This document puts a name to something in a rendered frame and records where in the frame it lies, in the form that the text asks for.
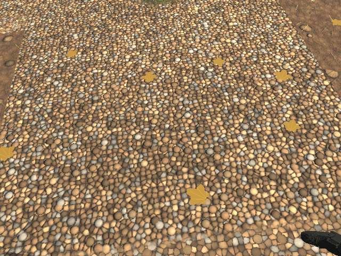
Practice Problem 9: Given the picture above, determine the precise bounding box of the right robot hand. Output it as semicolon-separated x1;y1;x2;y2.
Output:
301;231;341;256

